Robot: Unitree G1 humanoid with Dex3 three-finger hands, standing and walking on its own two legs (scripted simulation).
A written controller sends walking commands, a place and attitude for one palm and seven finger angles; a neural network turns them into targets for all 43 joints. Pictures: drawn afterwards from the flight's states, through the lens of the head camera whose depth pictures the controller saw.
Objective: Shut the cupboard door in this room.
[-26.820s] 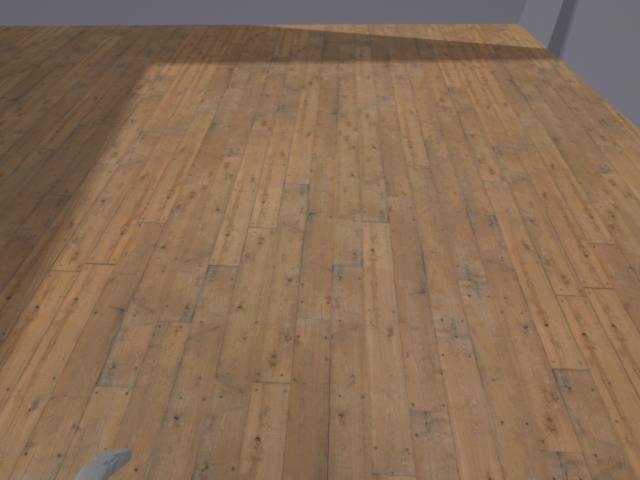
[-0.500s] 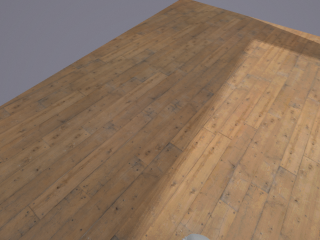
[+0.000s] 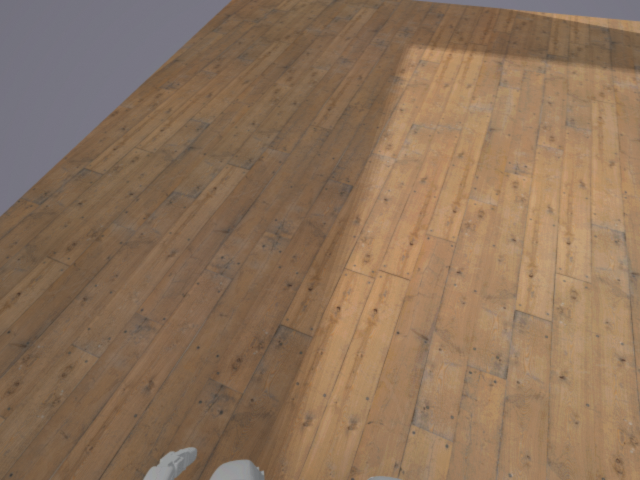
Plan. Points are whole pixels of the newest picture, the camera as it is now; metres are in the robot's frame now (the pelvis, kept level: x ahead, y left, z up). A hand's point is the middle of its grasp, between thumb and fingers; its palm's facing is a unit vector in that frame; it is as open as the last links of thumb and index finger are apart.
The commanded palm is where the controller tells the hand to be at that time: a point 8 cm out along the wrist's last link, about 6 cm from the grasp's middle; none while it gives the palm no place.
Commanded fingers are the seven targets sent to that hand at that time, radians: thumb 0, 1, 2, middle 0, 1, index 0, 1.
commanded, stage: walk around to get in front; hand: left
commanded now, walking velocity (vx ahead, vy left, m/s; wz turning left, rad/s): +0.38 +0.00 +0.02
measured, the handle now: out of the picture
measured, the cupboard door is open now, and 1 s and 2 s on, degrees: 78 78 78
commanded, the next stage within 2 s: walk to a spot facing it in 1.72 s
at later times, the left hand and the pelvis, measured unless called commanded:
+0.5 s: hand out of the picture +0.06 +0.18 -0.17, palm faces +0.18 -0.98 -0.13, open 7.4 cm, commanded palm none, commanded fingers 0.00 0.90 0.90 -0.20 -0.30 -0.20 -0.30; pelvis +0.20 +0.05 -0.01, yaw +2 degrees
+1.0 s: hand (223, 245) +0.56 +0.21 -0.15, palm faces -0.10 -0.97 -0.23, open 7.4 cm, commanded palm none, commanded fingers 0.00 0.90 0.90 -0.20 -0.30 -0.20 -0.30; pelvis +0.41 +0.03 -0.01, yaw -4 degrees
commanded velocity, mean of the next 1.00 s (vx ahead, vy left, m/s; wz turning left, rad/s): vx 0.38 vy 0.00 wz -0.05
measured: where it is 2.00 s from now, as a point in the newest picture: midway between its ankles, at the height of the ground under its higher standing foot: (321, 295)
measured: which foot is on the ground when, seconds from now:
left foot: up 0.00-0.48, down 0.50-1.00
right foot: down 0.00-0.52, up 0.54-0.96, down 0.98-1.00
